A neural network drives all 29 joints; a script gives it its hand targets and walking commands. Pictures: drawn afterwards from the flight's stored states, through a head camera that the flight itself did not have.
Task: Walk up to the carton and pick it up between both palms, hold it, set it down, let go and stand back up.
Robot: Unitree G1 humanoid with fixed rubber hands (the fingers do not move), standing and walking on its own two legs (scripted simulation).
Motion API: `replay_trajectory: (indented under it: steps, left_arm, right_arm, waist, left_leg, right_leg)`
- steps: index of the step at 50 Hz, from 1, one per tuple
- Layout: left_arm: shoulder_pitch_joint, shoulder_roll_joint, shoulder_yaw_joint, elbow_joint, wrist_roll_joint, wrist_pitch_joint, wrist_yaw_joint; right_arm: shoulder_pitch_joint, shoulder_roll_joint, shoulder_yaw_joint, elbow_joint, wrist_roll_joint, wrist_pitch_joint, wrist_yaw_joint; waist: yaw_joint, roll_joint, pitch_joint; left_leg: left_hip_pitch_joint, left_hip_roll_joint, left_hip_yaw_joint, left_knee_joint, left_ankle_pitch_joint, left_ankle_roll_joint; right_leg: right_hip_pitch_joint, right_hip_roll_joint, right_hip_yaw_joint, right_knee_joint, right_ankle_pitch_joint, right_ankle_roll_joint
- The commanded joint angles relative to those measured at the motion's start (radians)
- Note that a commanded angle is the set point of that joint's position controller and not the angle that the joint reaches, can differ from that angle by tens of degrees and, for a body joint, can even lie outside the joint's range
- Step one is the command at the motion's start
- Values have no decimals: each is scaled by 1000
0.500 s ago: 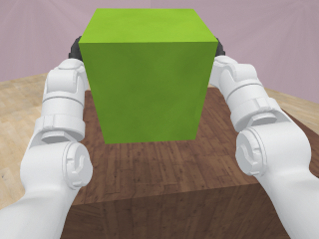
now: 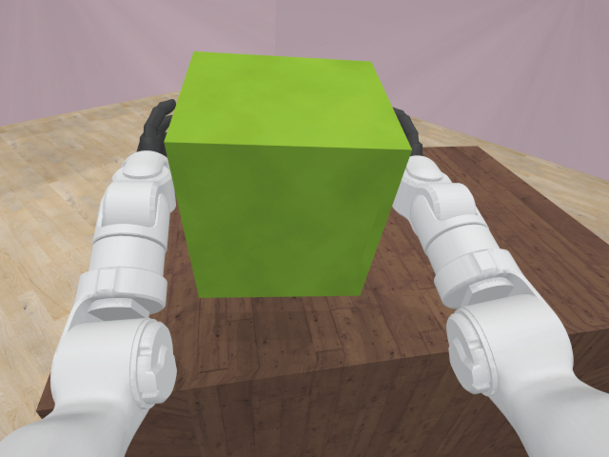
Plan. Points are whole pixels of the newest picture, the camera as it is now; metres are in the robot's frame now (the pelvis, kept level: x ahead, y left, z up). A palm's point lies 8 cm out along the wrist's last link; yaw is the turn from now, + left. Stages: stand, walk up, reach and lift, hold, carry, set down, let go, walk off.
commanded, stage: set down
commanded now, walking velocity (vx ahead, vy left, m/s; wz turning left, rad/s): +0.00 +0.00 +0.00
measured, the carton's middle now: (283, 182) +0.41 +0.00 +0.23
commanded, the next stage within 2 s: none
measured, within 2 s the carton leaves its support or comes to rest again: neither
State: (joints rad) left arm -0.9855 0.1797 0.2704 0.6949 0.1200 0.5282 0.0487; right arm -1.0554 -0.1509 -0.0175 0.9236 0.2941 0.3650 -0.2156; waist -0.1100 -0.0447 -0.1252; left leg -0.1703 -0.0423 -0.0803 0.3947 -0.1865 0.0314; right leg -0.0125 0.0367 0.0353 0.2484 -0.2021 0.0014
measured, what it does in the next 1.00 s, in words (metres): stands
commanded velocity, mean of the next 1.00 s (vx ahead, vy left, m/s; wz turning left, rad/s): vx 0.00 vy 0.00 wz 0.00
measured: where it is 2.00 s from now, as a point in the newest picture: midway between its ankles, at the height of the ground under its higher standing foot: outside the picture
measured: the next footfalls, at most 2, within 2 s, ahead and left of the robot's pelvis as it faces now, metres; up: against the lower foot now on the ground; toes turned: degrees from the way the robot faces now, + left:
none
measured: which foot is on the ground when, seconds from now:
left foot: down 0.00-1.00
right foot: down 0.00-1.00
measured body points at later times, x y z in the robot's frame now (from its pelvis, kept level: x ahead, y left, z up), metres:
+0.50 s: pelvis -0.01 +0.00 +0.00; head -0.06 +0.05 +0.45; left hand +0.44 +0.17 +0.24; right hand +0.40 -0.14 +0.25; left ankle +0.02 +0.09 -0.75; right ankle -0.04 -0.12 -0.75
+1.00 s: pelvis +0.00 +0.01 +0.00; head -0.03 +0.05 +0.45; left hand +0.47 +0.17 +0.22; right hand +0.42 -0.15 +0.21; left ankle +0.02 +0.09 -0.75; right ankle -0.04 -0.12 -0.75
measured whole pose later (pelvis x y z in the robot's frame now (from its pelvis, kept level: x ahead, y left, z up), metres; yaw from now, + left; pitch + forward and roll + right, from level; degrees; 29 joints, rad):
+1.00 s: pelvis +0.00 +0.01 +0.00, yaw -2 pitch +0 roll -1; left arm -1.11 0.25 0.29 1.12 0.12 0.26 0.00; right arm -1.04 -0.02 -0.30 1.03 -0.01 0.24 -0.19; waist -0.09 -0.06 -0.10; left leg -0.19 -0.04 -0.03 0.38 -0.18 0.05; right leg -0.05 0.02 0.05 0.26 -0.20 0.02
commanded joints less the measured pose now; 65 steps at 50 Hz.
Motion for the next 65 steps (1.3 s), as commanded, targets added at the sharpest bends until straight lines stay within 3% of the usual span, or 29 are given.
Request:
replay_trajectory:
  steps: [1, 4, 7, 16, 19, 23, 26, 31, 36, 39, 43, 45, 47, 50, 57, 65]
  left_arm:
    - [-832, -601, -234, -121, -91, -52, -187]
    - [-817, -593, -210, -90, -87, -58, -198]
    - [-866, -598, -208, -77, -89, -80, -203]
    - [-945, -592, -182, 56, -67, -150, -214]
    - [-966, -629, -216, 69, -83, -178, -207]
    - [-988, -635, -222, 90, -97, -212, -197]
    - [-976, -614, -187, 160, -83, -225, -204]
    - [-935, -597, -159, 202, -72, -244, -215]
    - [-980, -612, -181, 178, -98, -282, -213]
    - [-973, -602, -183, 195, -103, -294, -216]
    - [-958, -573, -154, 231, -94, -301, -227]
    - [-959, -574, -159, 239, -94, -304, -234]
    - [-930, -576, -146, 247, -87, -306, -234]
    - [-917, -540, -109, 291, -69, -310, -245]
    - [-973, -542, -140, 233, -79, -342, -247]
    - [-927, -528, -107, 284, -50, -349, -259]
  right_arm:
    - [-893, 627, 168, -329, 51, -61, 98]
    - [-900, 640, 167, -345, 45, -67, 100]
    - [-886, 645, 119, -293, 15, -76, 112]
    - [-906, 630, -38, -169, -116, -133, 136]
    - [-935, 641, -61, -182, -140, -165, 146]
    - [-936, 648, -78, -149, -165, -183, 151]
    - [-907, 622, -137, -76, -205, -182, 155]
    - [-907, 636, -140, -107, -235, -201, 159]
    - [-923, 688, -103, -155, -236, -216, 158]
    - [-913, 702, -72, -163, -231, -214, 151]
    - [-901, 715, -73, -167, -239, -203, 143]
    - [-898, 706, -83, -170, -246, -205, 139]
    - [-892, 706, -73, -178, -240, -208, 142]
    - [-877, 711, -75, -167, -251, -199, 140]
    - [-816, 715, -120, -142, -300, -214, 148]
    - [-811, 706, -154, -164, -347, -237, 157]
  waist:
    - [30, 85, -455]
    - [41, 53, -461]
    - [27, 58, -451]
    - [11, 107, -395]
    - [7, 152, -462]
    - [5, 169, -478]
    - [-6, 172, -411]
    - [16, 150, -450]
    - [14, 150, -582]
    - [16, 146, -565]
    - [20, 115, -531]
    - [12, 130, -539]
    - [25, 136, -528]
    - [31, 113, -484]
    - [-3, 158, -554]
    - [16, 159, -557]
  left_leg:
    - [307, 6, 44, -6, 427, -73]
    - [293, 5, 51, -9, 440, -67]
    - [306, 13, 57, -22, 421, -77]
    - [294, 25, 87, -62, 297, -90]
    - [327, 29, 88, -50, 326, -106]
    - [348, 32, 88, -35, 362, -116]
    - [318, 32, 91, -56, 288, -113]
    - [310, 27, 102, -46, 329, -110]
    - [334, 21, 99, -19, 407, -114]
    - [326, 19, 101, 0, 451, -112]
    - [281, 18, 101, -13, 408, -97]
    - [283, 18, 100, -11, 414, -102]
    - [296, 22, 101, -3, 461, -106]
    - [261, 19, 106, -12, 427, -95]
    - [335, 31, 106, 9, 519, -127]
    - [331, 32, 116, 6, 525, -126]
  right_leg:
    - [55, 15, -48, 27, 476, 56]
    - [77, 21, -47, 31, 527, 60]
    - [44, 26, -53, 10, 443, 45]
    - [-10, 12, -62, -31, 227, 15]
    - [-24, 10, -66, -27, 229, 3]
    - [-43, 10, -72, -24, 230, -2]
    - [-62, 1, -73, -33, 167, -4]
    - [-18, 1, -75, -13, 243, 3]
    - [11, 2, -75, 16, 356, 13]
    - [27, 3, -70, 32, 421, 18]
    - [60, -2, -64, 43, 442, 26]
    - [54, -3, -64, 45, 452, 25]
    - [58, 2, -66, 51, 481, 21]
    - [75, -4, -60, 53, 488, 26]
    - [33, 4, -75, 52, 473, 12]
    - [26, 1, -82, 47, 446, 13]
